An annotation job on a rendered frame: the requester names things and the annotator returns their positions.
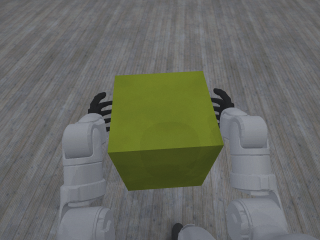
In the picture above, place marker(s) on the right robot hand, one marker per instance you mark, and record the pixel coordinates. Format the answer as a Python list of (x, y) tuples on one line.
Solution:
[(224, 103)]

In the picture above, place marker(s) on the right robot forearm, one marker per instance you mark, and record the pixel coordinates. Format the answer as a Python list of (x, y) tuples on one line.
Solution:
[(249, 147)]

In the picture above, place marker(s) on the left robot hand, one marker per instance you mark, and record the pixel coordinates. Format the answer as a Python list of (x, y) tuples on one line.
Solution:
[(95, 107)]

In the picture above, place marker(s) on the right robot upper arm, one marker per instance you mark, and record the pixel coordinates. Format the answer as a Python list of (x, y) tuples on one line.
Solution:
[(258, 219)]

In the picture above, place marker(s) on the left robot forearm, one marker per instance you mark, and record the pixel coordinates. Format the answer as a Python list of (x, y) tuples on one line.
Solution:
[(82, 160)]

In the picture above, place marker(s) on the robot right foot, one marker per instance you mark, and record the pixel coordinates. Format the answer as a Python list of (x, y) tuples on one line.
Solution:
[(175, 230)]

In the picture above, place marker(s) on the left robot upper arm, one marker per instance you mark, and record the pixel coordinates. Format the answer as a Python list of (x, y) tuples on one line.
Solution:
[(87, 223)]

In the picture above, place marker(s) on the carton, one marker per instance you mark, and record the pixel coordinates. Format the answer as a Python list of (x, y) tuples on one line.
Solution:
[(163, 130)]

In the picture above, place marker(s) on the right robot shin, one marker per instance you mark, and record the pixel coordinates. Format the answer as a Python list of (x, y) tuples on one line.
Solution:
[(188, 225)]

